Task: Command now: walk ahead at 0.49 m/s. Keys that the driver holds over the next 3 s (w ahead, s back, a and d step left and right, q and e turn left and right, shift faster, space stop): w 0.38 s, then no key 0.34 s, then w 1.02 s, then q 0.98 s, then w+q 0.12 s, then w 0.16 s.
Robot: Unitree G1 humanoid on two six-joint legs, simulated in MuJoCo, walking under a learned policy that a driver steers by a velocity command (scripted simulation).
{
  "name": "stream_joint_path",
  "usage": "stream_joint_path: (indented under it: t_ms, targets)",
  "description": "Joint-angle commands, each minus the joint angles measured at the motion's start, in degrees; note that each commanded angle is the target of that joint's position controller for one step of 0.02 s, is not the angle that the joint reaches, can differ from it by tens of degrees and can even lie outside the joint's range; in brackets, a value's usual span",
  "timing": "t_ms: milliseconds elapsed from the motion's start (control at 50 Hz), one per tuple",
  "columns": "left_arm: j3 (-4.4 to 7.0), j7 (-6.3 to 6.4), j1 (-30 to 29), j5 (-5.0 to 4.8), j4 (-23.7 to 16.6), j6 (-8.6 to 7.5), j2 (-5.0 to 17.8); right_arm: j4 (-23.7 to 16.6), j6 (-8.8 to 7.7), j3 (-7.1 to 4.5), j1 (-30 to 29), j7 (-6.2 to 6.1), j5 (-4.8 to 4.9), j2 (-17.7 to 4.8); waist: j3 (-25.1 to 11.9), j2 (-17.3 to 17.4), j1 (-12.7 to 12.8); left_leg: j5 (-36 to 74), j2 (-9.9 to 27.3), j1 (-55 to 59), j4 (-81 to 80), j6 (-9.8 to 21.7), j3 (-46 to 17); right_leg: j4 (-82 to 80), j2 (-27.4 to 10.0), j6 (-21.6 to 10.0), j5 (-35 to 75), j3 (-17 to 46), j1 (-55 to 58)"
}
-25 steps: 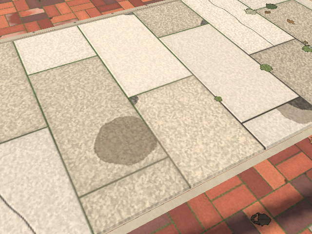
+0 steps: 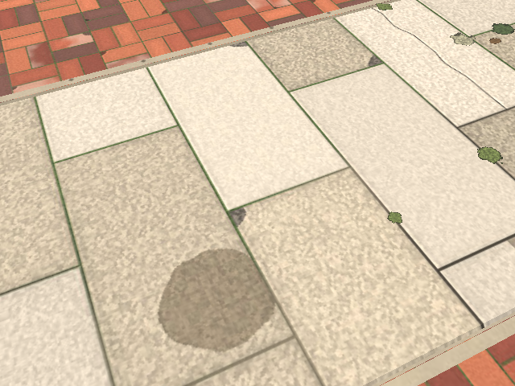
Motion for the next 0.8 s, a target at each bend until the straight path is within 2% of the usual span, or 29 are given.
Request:
stream_joint_path:
  t_ms: [20,60,120,160,200,240,260,280,300,320,340,360,380,400,420,440,460,480,540,600,660,700,740,760,780,800]
  targets:
    - [1.23,1.31,-2.1,0.03,-3.0,-0.98,7.9,-2.8,0.43,-0.95,1.2,-0.20,-0.79,-3.0,2.7,-4.4,-2.5,7.9,3.0,-4.5,-7.3,-1.8,-1.3,-13.1,-16.9,-10.0,3.7,13.7,-3.3]
    - [1.26,1.91,-0.2,-0.16,-2.8,-0.55,8.3,-4.1,0.11,-0.74,-3.1,0.25,-0.87,-2.5,2.9,-4.3,-1.2,14.7,2.1,-4.9,-15.8,-2.1,-0.4,-12.8,-15.6,-8.6,5.9,11.0,-1.7]
    - [1.36,2.24,3.6,-0.79,-1.9,-0.18,9.2,-5.7,-0.30,-0.05,-9.9,1.07,-0.50,-1.4,3.2,-4.2,1.2,20.8,-0.5,-2.0,-25.9,-2.2,2.3,-12.4,-14.5,-7.1,6.9,8.0,0.3]
    - [1.46,2.28,6.4,-1.14,-0.9,0.25,9.4,-6.9,-0.42,0.24,-13.3,1.73,-0.12,-1.5,3.7,-4.3,2.5,20.5,-1.3,-2.3,-29.3,-2.1,2.5,-11.0,-15.7,-7.1,6.7,8.0,4.1]
    - [1.66,2.37,8.2,-1.28,0.0,0.96,9.6,-8.3,-0.66,0.31,-15.7,2.50,0.10,-2.0,4.2,-4.5,2.8,17.7,-1.7,-3.9,-31.9,-1.1,2.0,-8.6,-17.9,-6.6,8.1,8.5,9.2]
    - [2.06,2.55,8.2,-1.31,0.2,1.65,10.3,-9.0,-0.98,0.03,-15.5,3.14,0.19,-3.3,3.4,-5.3,1.5,13.4,-2.5,-2.5,-33.8,0.4,2.0,-5.6,-19.8,-5.6,12.3,9.1,13.2]
    - [2.25,2.61,7.4,-1.24,0.0,1.97,10.8,-8.8,-1.12,-0.37,-13.4,3.28,0.24,-4.4,2.1,-6.2,-0.1,11.2,-3.5,1.0,-34.4,1.3,2.8,-3.0,-20.0,-5.0,18.2,8.9,14.1]
    - [2.32,2.59,5.9,-1.14,-0.4,2.30,11.1,-7.7,-1.22,-1.20,-8.7,3.26,0.19,-6.0,-1.0,-6.9,-3.1,10.2,-5.4,8.3,-35.3,2.5,4.4,2.7,-18.9,-4.0,28.0,7.5,13.9]
    - [1.81,2.55,5.3,-0.77,-0.9,2.61,9.8,-4.6,-1.17,-2.72,1.1,2.92,0.13,-8.7,-7.0,-6.2,-7.5,10.9,-6.6,21.4,-35.4,4.3,5.3,14.0,-15.7,-2.4,33.0,5.2,10.6]
    - [0.74,2.56,6.2,0.37,-2.5,2.57,7.6,-2.4,-0.98,-3.97,12.1,2.36,-0.64,-13.3,-16.2,0.2,-10.6,11.3,3.9,39.7,-33.8,8.1,-6.7,32.5,-12.0,-0.4,18.4,2.4,-1.4]
    - [-1.42,1.88,13.6,-0.12,-2.3,1.26,-0.6,-0.8,-0.73,-4.51,15.0,2.91,-0.92,-16.3,-23.0,16.0,-6.3,-1.7,15.5,57.5,-41.7,16.8,-34.8,51.1,-0.9,2.9,-20.6,3.8,-24.0]
    - [-0.08,1.67,9.9,-1.55,-1.8,-0.11,5.9,-1.5,-0.89,-2.80,13.8,3.04,-0.76,-10.2,-21.0,9.7,-8.1,-7.0,14.4,56.0,-46.0,14.7,-38.4,57.8,-3.6,1.8,-24.6,11.5,-30.2]
    - [0.79,1.51,4.4,-2.84,-3.7,-0.97,9.0,-2.5,-1.11,-2.04,8.5,2.85,-0.70,-8.0,-12.7,6.8,-7.3,-3.6,12.8,48.6,-46.8,12.3,-29.6,58.6,-6.4,0.7,-19.5,10.5,-33.6]
    - [0.82,1.99,1.5,-2.62,-4.1,-1.17,8.9,-3.8,-1.18,-1.52,2.9,2.83,-1.15,-7.1,-7.7,1.7,-5.3,9.5,11.1,39.4,-47.8,11.5,-22.3,56.5,-9.2,1.1,-14.5,8.7,-31.0]
    - [1.24,2.43,0.4,-1.51,-4.0,-0.84,8.4,-4.2,-1.30,-1.19,-0.2,3.03,-1.70,-5.8,-4.6,-0.4,-3.5,22.1,9.3,32.1,-48.4,11.2,-16.2,53.5,-10.7,1.9,-12.2,8.2,-27.8]
    - [1.39,2.58,2.0,-1.04,-3.6,0.00,7.3,-3.8,-1.49,-0.79,-1.0,3.20,-2.27,-4.5,-4.5,0.4,-1.5,31.3,7.6,28.2,-48.8,10.5,-11.6,51.5,-11.8,2.3,-11.3,8.5,-23.3]
    - [1.28,2.73,3.6,-0.98,-3.0,0.84,5.7,-3.2,-1.57,-0.57,-1.0,3.34,-2.31,-3.7,-4.5,0.8,-0.4,37.3,6.5,26.1,-49.2,10.6,-8.5,49.6,-11.7,2.9,-11.2,8.1,-20.8]
    - [1.16,2.88,4.5,-0.91,-2.7,1.54,4.4,-2.4,-1.69,-0.48,-0.4,3.25,-2.32,-3.8,-4.4,1.0,0.3,42.4,6.0,24.4,-49.5,10.8,-5.9,47.5,-11.5,3.5,-10.6,7.4,-19.5]
    - [1.02,3.20,1.0,-0.05,-4.3,2.52,3.6,-1.2,-1.23,-0.59,-0.6,1.97,-2.28,-5.5,-3.9,1.6,1.1,49.0,4.3,22.6,-49.9,11.0,-0.4,36.5,-11.0,5.3,-4.1,6.3,-19.5]
    - [0.53,2.93,-4.7,0.05,-5.5,2.74,3.0,-0.1,-0.17,-0.68,0.5,1.04,-2.02,-6.8,-5.0,2.2,-1.0,46.6,2.3,22.8,-49.7,9.2,2.9,23.9,-9.5,5.5,5.2,4.7,-15.3]
    - [0.73,2.79,-8.0,-0.18,-6.0,3.10,4.2,1.7,0.69,-0.57,2.2,0.79,-1.73,-6.9,-4.9,2.4,-2.3,41.3,3.3,25.4,-48.8,9.2,1.9,18.5,-8.6,5.2,7.4,5.1,-13.7]
    - [0.97,2.73,-9.3,0.11,-6.3,3.09,5.1,2.6,1.24,-0.54,1.9,0.70,-1.41,-6.6,-4.0,2.4,-2.2,37.8,4.3,26.7,-46.8,9.1,0.4,15.9,-8.4,4.2,4.8,5.5,-13.2]
    - [1.30,2.62,-7.9,0.54,-5.6,2.91,5.5,3.1,1.81,-0.53,1.1,0.52,-0.51,-6.3,-4.4,1.4,-0.5,28.8,3.4,26.7,-43.2,7.4,-0.5,9.6,-7.7,2.5,7.6,4.6,-8.8]
    - [1.93,2.80,-6.5,0.74,-4.9,3.01,7.4,3.6,1.97,-0.46,3.3,0.46,-0.66,-5.8,-5.0,-0.5,-0.6,19.6,1.6,25.6,-41.3,5.7,-1.0,7.7,-8.8,1.4,13.3,5.8,-4.4]
    - [2.59,3.11,-5.4,0.42,-4.7,3.24,10.0,3.8,1.92,-0.26,5.9,0.41,-1.67,-4.8,-6.3,-3.8,-2.2,7.7,-1.9,22.0,-37.5,4.3,0.6,9.7,-11.6,-0.1,17.2,8.7,1.1]
    - [3.23,3.36,-4.0,-0.51,-4.0,3.73,12.0,4.1,1.58,0.39,9.7,0.46,-1.71,-1.7,-7.9,-11.3,-4.3,-7.2,-7.0,11.5,-32.2,2.9,4.0,10.2,-16.0,-4.9,9.3,15.0,9.8]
